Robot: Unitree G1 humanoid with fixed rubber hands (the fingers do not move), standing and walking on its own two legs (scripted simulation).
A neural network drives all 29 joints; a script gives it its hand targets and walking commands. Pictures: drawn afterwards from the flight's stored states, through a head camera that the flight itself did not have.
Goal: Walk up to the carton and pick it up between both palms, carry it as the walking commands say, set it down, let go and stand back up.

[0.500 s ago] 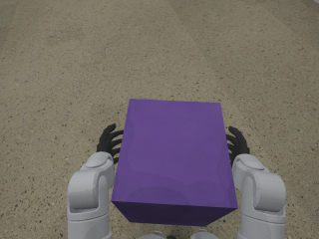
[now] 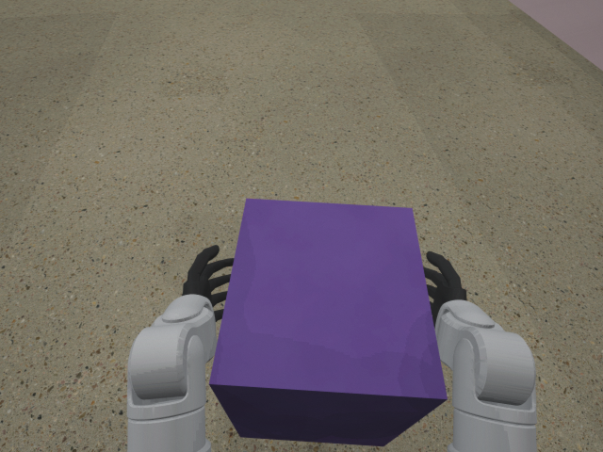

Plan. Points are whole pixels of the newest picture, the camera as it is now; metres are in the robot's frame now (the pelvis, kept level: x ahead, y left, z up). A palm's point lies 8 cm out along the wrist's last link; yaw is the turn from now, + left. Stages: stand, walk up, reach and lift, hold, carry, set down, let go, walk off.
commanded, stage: carry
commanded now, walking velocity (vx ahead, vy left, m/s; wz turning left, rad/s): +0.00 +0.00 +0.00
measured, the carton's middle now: (319, 331) +0.29 +0.01 +0.01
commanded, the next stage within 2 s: none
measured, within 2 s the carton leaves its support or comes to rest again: neither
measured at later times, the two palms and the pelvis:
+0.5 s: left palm (109, 421) +0.15 +0.20 +0.11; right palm (450, 435) +0.15 -0.10 +0.11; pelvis -0.11 +0.04 -0.01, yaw +2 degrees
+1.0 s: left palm out of the picture +0.05 +0.19 +0.10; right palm out of the picture +0.04 -0.10 +0.09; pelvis -0.22 +0.05 -0.01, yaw +0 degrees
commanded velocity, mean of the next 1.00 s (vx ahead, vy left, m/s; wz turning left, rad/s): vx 0.00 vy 0.00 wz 0.00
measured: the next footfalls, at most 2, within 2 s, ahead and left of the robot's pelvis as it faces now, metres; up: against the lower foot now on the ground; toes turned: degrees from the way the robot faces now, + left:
right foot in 0.32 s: -0.01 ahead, -0.07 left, +0.00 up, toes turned -4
left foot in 0.50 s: -0.01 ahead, +0.11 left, +0.00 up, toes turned +0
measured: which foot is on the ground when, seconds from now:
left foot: down 0.00-0.36, up 0.38-0.48, down 0.50-0.90, up 0.92-1.00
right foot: up 0.00-0.30, down 0.32-0.56, up 0.58-0.80, down 0.82-1.00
